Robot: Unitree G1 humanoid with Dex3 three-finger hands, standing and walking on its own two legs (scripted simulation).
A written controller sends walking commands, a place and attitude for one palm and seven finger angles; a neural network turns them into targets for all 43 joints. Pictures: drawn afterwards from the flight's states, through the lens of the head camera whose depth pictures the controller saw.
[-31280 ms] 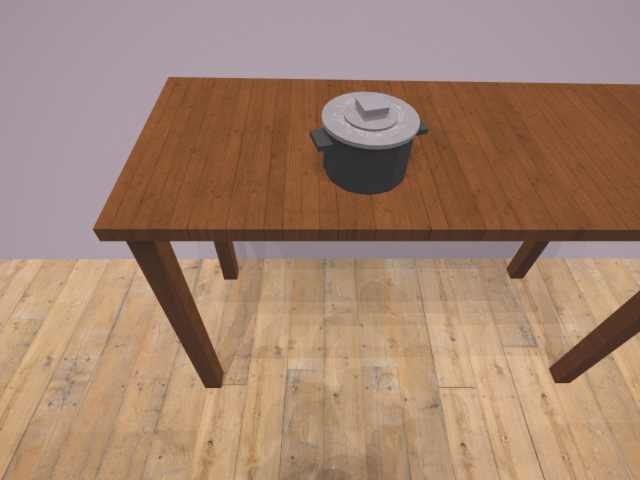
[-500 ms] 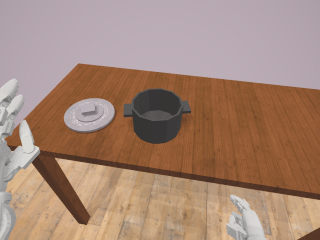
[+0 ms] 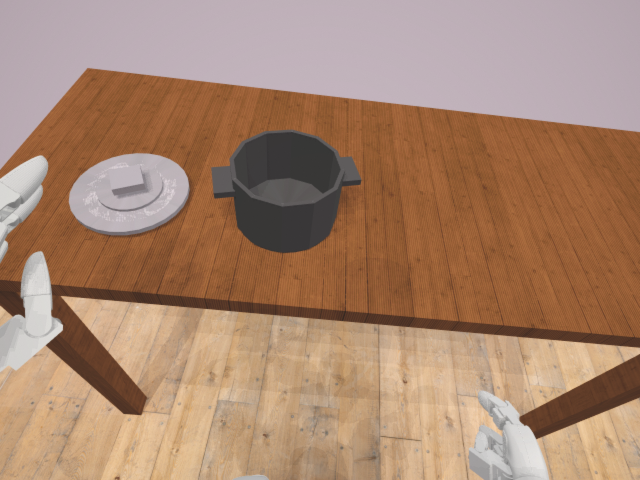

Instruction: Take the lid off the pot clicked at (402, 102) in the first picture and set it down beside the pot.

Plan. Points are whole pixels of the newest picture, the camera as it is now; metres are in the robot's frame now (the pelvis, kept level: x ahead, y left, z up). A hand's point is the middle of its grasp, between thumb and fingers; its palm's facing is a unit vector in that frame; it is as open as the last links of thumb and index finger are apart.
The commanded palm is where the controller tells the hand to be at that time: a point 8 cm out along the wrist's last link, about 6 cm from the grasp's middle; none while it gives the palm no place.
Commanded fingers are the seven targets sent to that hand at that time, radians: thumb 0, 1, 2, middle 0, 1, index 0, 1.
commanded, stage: step back with the hand held close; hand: left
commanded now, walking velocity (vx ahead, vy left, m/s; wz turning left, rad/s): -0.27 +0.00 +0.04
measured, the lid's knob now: (127, 179) +0.50 +0.32 +0.04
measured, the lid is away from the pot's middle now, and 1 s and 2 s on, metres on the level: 0.24 0.24 0.24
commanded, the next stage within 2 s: stop stepping back and stand still in 0.88 s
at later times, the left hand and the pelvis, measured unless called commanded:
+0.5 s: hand out of the picture +0.12 +0.25 +0.22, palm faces +0.41 -0.80 -0.45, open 7.4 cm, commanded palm +0.05 +0.30 +0.23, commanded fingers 0.00 0.90 0.90 -0.20 -0.30 -0.20 -0.30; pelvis -0.07 +0.01 -0.01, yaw +2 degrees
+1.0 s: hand out of the picture +0.01 +0.24 +0.20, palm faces +0.23 -0.84 -0.49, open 7.4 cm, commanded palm -0.05 +0.31 +0.23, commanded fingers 0.00 0.90 0.90 -0.20 -0.30 -0.20 -0.30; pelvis -0.19 +0.03 -0.01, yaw -2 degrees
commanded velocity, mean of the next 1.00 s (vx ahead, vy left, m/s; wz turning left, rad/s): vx -0.33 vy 0.00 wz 0.04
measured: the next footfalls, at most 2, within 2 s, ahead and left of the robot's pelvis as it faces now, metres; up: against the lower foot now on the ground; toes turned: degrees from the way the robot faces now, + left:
right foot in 0.58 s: -0.14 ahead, -0.12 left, +0.00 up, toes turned -4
left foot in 1.14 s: -0.18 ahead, +0.17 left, +0.00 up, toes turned +3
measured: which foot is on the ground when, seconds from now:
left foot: down 0.00-0.94, up 0.96-1.00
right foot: down 0.00-0.38, up 0.40-0.56, down 0.58-1.00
